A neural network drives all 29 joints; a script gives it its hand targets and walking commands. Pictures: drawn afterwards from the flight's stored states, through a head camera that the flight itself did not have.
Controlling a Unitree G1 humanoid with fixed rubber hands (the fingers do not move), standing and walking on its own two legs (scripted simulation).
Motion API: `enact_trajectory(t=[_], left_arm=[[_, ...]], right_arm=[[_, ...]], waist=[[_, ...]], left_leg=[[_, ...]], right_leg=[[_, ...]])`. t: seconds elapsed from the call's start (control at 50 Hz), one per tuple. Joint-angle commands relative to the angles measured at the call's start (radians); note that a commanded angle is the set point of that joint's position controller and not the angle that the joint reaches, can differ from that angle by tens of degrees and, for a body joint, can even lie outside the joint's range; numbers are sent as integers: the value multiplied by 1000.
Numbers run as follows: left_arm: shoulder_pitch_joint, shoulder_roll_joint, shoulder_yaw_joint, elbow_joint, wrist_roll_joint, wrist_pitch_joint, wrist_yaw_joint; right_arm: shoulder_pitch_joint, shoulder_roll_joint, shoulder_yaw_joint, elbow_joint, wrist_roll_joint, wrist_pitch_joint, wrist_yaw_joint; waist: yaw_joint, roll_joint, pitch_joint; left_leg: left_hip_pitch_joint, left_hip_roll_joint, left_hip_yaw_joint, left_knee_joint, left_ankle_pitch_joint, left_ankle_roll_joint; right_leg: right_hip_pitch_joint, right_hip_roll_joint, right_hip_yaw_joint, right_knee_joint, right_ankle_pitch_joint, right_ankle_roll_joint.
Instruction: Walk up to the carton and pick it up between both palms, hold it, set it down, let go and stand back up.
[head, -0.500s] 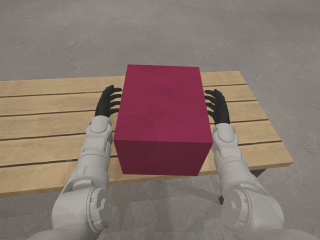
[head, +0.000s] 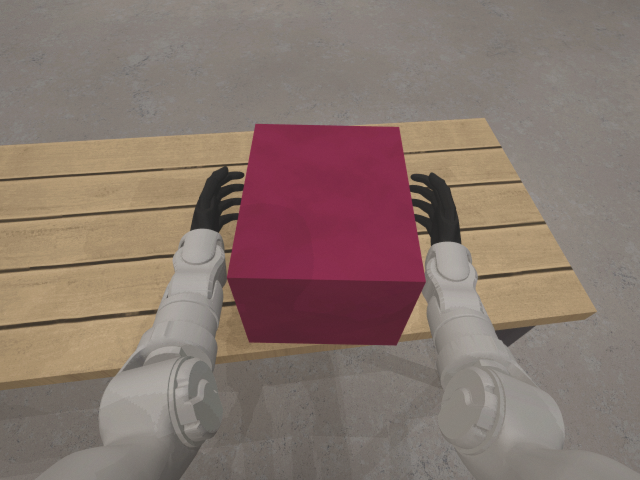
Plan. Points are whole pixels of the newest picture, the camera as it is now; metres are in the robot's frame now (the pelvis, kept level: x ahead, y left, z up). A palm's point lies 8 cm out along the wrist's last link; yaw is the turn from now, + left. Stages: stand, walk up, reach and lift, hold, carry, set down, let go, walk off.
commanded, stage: set down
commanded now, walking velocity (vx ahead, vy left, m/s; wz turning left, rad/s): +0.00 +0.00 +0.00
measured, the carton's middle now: (325, 233) +0.44 +0.01 +0.00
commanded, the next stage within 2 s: none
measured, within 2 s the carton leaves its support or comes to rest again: rests again in 0.58 s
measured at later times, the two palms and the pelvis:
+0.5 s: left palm (221, 227) +0.43 +0.16 +0.02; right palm (439, 239) +0.41 -0.15 +0.02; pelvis +0.00 +0.00 -0.01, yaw +0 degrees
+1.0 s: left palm (224, 229) +0.43 +0.16 +0.01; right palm (439, 245) +0.41 -0.15 +0.01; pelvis -0.01 +0.00 -0.01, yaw -1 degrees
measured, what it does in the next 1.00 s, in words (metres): stands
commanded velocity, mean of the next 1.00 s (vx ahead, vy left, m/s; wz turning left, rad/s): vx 0.00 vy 0.00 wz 0.00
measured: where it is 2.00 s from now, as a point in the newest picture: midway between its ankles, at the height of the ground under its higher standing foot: outside the picture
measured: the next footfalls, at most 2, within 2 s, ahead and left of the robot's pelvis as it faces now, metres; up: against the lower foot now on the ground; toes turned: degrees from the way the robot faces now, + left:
none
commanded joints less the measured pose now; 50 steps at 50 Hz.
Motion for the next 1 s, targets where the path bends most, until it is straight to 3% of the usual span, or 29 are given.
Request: enact_trajectory(t=[0.0, 0.44, 0.64, 0.78, 0.98], left_arm=[[-662, -500, -200, -86, 20, -88, -86], [-704, -482, -133, 27, 63, -181, -57], [-643, -458, -91, 135, 90, -213, -69], [-636, -442, -76, 162, 101, -227, -70], [-627, -439, -57, 150, 128, -220, -61]], right_arm=[[-623, 499, 253, -43, -73, -86, 137], [-622, 524, 162, 58, -176, -130, 150], [-593, 533, 184, 103, -187, -149, 141], [-583, 523, 172, 114, -191, -150, 141], [-576, 505, 128, 106, -200, -142, 149]], waist=[[2, 51, -647], [1, 64, -782], [11, 16, -743], [9, 7, -724], [4, 41, -702]], left_leg=[[212, 29, 54, 50, 472, -51], [197, 50, 48, 115, 597, -43], [51, 44, 49, 85, 517, -11], [24, 44, 47, 73, 466, -4], [59, 45, 45, 77, 450, -14]], right_leg=[[285, -37, -28, 93, 543, 56], [120, -49, -34, 119, 557, 50], [204, -65, -21, 170, 666, 67], [202, -61, -19, 164, 616, 62], [138, -50, -29, 132, 502, 43]])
